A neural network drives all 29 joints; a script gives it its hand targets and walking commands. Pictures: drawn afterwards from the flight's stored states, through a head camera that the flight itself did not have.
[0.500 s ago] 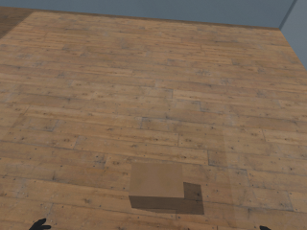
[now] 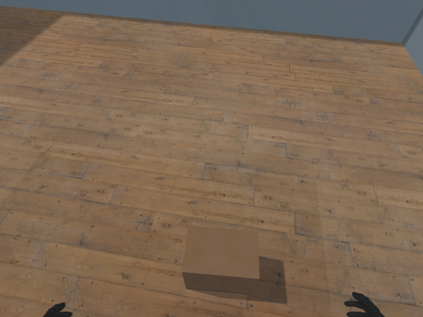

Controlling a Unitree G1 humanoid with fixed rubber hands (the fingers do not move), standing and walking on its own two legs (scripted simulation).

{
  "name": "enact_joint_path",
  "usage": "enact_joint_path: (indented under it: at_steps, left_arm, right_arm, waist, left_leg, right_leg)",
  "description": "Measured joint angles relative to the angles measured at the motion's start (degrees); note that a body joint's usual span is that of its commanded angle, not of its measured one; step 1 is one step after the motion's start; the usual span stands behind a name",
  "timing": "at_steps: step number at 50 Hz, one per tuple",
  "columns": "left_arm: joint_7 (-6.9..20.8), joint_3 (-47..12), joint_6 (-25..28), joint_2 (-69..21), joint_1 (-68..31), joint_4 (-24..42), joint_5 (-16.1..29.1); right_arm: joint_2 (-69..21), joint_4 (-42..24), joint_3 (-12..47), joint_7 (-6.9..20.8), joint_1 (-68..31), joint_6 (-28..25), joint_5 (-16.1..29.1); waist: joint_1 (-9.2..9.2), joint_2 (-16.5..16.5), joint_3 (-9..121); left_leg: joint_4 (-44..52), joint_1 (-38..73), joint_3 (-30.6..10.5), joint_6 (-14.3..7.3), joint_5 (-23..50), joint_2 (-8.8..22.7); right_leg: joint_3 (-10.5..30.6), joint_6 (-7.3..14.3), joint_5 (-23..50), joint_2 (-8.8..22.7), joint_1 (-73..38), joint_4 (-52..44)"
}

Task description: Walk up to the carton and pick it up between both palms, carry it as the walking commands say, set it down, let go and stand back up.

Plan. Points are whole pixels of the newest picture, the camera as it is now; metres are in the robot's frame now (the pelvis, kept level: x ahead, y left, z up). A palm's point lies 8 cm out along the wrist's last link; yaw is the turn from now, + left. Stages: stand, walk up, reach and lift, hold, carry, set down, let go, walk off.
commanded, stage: walk up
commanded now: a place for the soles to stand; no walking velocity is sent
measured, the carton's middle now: (220, 261) +0.41 -0.04 -0.64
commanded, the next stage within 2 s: reach and lift in 0.16 s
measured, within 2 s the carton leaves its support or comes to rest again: neither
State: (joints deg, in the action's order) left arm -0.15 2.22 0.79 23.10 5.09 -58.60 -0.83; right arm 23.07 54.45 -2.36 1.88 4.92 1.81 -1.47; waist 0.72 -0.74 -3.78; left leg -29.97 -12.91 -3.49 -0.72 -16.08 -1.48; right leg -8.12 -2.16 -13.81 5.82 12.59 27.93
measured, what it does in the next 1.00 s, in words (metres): lowers itself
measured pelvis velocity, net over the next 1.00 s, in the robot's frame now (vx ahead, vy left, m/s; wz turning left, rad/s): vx -0.07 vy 0.01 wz -0.09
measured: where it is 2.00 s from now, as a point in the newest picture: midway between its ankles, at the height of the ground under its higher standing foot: outside the picture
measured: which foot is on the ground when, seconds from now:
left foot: down 0.00-1.00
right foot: down 0.00-1.00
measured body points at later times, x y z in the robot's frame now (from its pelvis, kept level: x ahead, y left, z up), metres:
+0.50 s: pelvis -0.02 -0.03 -0.02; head +0.11 -0.03 +0.40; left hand +0.21 +0.26 -0.13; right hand +0.16 -0.31 -0.13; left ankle +0.00 +0.11 -0.74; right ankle +0.01 -0.14 -0.74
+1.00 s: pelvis -0.07 +0.01 -0.09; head +0.13 -0.01 +0.31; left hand +0.31 +0.25 -0.17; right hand +0.28 -0.28 -0.19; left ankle +0.00 +0.11 -0.74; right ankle +0.01 -0.14 -0.74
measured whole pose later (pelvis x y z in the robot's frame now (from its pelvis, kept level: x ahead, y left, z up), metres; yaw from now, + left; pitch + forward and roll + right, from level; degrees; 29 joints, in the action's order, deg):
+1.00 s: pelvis -0.07 +0.01 -0.09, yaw -5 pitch +20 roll -1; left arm 2.1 9.4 -15.8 20.0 -30.0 -36.0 5.9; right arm 18.7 38.7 -11.1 2.0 -31.2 16.3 1.1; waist 1.2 -1.0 -8.1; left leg -62.5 -59.4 0.6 -0.2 -22.9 0.4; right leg -0.1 -2.1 -18.2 3.0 60.9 59.4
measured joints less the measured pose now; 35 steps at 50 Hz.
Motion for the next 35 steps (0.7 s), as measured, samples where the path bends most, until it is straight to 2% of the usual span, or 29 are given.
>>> enact_joint_path:
  at_steps: [9,13,18,23,27,35]
  left_arm:
    - [0.0,0.3,-0.1,0.4,0.6,0.7,0.0]
    - [1.2,4.3,-5.9,-1.2,2.8,15.9,-1.0]
    - [3.0,6.7,-10.4,-3.2,-1.3,25.6,-3.6]
    - [5.4,8.8,-11.2,-3.3,-5.5,25.3,-3.8]
    - [6.5,10.5,-11.1,-2.4,-9.4,23.9,-2.7]
    - [6.8,8.7,-11.4,-2.2,-13.6,22.8,0.5]
  right_arm:
    - [-0.1,-0.9,0.0,0.0,0.8,0.2,-0.2]
    - [-2.4,-13.7,-4.6,2.2,1.1,4.4,-1.1]
    - [-3.9,-19.3,-4.9,2.9,-0.9,8.9,-1.8]
    - [-6.3,-23.6,-4.5,1.3,-1.7,10.5,-2.0]
    - [-7.8,-25.8,-2.9,-0.8,-4.9,11.3,0.3]
    - [-9.3,-24.3,-1.7,-3.8,-12.8,12.2,2.6]
  waist:
    - [-0.10,0.1,0.0]
    - [-0.34,-0.5,-4.8]
    - [0.55,0.0,-10.5]
    - [0.83,1.0,-10.6]
    - [1.24,2.2,-8.7]
    - [1.40,2.4,-2.3]
  left_leg:
    - [-0.7,-0.3,-0.4,-0.1,-0.3,-0.2]
    - [-3.9,-1.2,0.3,0.7,-1.9,1.3]
    - [-4.9,-2.1,1.8,1.7,-2.0,2.7]
    - [-10.3,-8.5,2.7,2.7,-4.3,4.0]
    - [-16.7,-15.6,2.5,3.2,-7.1,4.9]
    - [-24.2,-27.6,1.1,3.3,-9.2,4.1]
  right_leg:
    - [-0.3,0.0,-0.4,0.2,0.1,0.7]
    - [2.7,0.2,-0.7,-2.4,1.0,2.4]
    - [4.4,1.1,-0.9,-3.7,3.4,4.7]
    - [5.4,2.2,-3.4,-5.0,10.9,11.2]
    - [5.4,2.8,-5.9,-5.8,18.1,17.3]
    - [4.5,2.5,-8.0,-4.8,29.2,24.2]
